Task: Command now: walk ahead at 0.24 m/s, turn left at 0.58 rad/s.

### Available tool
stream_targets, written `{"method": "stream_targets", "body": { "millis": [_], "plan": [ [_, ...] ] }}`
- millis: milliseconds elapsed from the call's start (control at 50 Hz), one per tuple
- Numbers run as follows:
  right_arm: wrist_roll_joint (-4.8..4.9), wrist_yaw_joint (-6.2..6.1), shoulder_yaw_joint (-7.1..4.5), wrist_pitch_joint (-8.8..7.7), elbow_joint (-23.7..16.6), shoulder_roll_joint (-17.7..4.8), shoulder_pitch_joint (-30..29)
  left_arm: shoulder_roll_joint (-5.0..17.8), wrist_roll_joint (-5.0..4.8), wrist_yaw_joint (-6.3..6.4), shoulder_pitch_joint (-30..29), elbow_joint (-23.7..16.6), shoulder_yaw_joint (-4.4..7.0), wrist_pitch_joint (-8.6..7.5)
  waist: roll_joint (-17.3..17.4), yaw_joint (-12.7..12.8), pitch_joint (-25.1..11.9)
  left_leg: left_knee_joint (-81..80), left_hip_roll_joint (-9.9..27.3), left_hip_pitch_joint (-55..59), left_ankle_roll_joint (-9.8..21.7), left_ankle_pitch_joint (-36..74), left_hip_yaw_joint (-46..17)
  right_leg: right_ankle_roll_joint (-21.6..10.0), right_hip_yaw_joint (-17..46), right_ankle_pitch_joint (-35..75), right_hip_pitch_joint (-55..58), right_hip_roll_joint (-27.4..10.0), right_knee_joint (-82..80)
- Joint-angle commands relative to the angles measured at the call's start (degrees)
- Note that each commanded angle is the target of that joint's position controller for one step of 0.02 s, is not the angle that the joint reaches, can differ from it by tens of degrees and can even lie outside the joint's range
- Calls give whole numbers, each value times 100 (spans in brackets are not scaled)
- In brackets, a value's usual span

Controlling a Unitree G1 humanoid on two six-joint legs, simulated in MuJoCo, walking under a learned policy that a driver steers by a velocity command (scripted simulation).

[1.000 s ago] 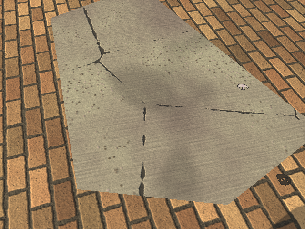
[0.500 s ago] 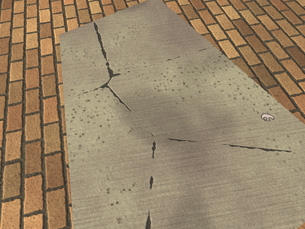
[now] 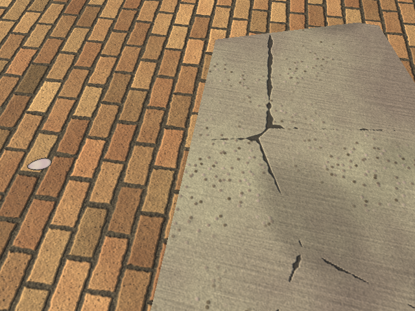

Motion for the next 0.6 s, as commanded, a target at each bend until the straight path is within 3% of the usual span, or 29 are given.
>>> {"method": "stream_targets", "body": {
  "millis": [20, 40, 60, 80, 100, 160, 280, 340, 460, 500, 520, 540, 560, 580, 600],
  "plan": [
    [218, -227, -423, 105, 42, -1396, 1562, 613, -65, 0, -260, -780, 97, -90, 220, -672, -1732, -1052, 2302, 3613, 1563, 5125, -2685, 20, 1158, 113, -2861, 200, 2515],
    [254, -241, -327, 111, 20, -1019, 1207, 600, -19, 21, -306, -711, 91, -94, -71, -447, -1107, -1290, 1907, 2814, 1209, 4667, -2270, 8, 1197, 414, -2715, 22, 1909],
    [301, -269, -269, 113, 1, -828, 1008, 656, 110, 24, -378, -742, 120, -18, -35, -283, -804, -1424, 1578, 2291, 979, 4328, -2035, 28, 1242, 530, -2527, -52, 1514],
    [296, -273, -216, 112, -43, -698, 864, 660, 202, 11, -193, -706, 130, 94, 13, -122, -806, -1517, 1403, 1932, 860, 4264, -1852, 58, 1240, 621, -2208, -43, 1308],
    [260, -249, -214, 83, -60, -742, 903, 619, 214, 0, -115, -720, 130, 197, 37, -69, -922, -1527, 1351, 1789, 844, 4355, -1838, 90, 1231, 649, -2035, 25, 1152],
    [165, -202, -240, -2, -54, -913, 1027, 498, 144, -11, -71, -726, 100, 334, 67, -13, -1127, -1603, 1247, 1602, 767, 4431, -1663, 95, 1156, 960, -1899, 119, 723],
    [137, -246, -160, 65, 52, -838, 1366, 628, 113, 11, -808, -900, 110, 456, 397, -285, -909, -1892, 1234, 1867, 461, 2818, -1900, 23, 1278, 1427, -2151, 130, -260],
    [97, -272, -121, 92, 121, -804, 1459, 605, 82, 30, -1000, -914, 92, 475, 436, -376, -772, -1910, 1312, 2014, 481, 2407, -2028, -22, 1304, 1298, -2016, 202, -771],
    [72, -315, -14, 143, 268, -741, 1330, 484, -20, 132, -870, -777, 28, 430, 528, -349, -642, -1470, 1322, 1893, 460, 2756, -2155, -218, 1150, 771, -836, 518, -2319],
    [166, -361, 34, 168, 306, -690, 1187, 411, 14, 167, -521, -617, -15, 346, 322, -97, -609, -1255, 1152, 1551, 96, 2228, -2159, -312, 1258, 2101, 162, 397, -3956],
    [191, -358, 112, 129, 285, -462, 1329, 662, 114, 200, -442, -577, 12, 265, -90, -226, -770, -1077, 910, 1239, -188, 1506, -2036, -426, 1892, 2877, 766, -238, -4194],
    [236, -345, 123, 126, 370, -319, 1801, 1065, 108, 184, -782, -656, 53, 232, -832, -676, -731, -1022, 286, 951, -356, -87, -1519, -802, 2573, 4589, 865, -985, -3978],
    [186, -381, 135, 197, 568, -377, 1747, 757, 32, 107, -998, -642, -25, 228, -823, -546, -780, -1254, 195, 1580, -423, -680, -1340, -1099, 2494, 4715, 257, -1106, -3829],
    [155, -386, 133, 221, 624, -439, 1612, 588, 40, 49, -1146, -650, -83, 206, -731, -541, -695, -1473, 262, 1871, -431, -352, -1449, -957, 2289, 4193, 49, -799, -3901],
    [152, -374, 109, 224, 661, -531, 1409, 609, 37, 36, -1155, -601, -80, 206, -701, -444, -582, -1618, 307, 1953, -435, 89, -1545, -744, 2089, 3475, -2, -475, -3942]
  ]
}}
Velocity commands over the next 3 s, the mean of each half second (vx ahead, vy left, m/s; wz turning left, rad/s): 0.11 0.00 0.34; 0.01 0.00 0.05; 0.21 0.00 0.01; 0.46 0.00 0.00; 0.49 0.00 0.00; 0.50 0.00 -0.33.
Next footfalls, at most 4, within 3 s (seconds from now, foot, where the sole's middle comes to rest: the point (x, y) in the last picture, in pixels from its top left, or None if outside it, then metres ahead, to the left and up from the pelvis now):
0.52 right None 0.17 -0.13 -0.75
1.46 left None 0.22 0.10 -0.75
1.94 right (227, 258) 0.59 -0.01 -0.75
2.48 left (168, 183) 0.87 0.21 -0.75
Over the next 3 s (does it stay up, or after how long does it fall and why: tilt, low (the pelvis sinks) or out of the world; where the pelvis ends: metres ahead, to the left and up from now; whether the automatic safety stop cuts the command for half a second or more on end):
stays up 0.99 0.13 0.01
